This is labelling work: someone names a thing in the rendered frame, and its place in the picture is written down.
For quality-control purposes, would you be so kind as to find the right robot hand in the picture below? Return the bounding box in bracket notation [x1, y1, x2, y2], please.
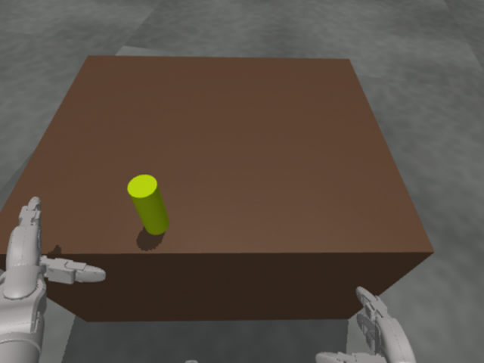
[315, 287, 417, 363]

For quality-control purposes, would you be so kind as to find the can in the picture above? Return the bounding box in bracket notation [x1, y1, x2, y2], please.
[127, 175, 169, 235]

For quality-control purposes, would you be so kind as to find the left robot hand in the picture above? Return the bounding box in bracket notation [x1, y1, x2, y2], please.
[6, 197, 106, 284]

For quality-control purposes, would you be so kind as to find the left robot arm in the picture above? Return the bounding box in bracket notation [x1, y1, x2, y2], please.
[0, 265, 47, 363]

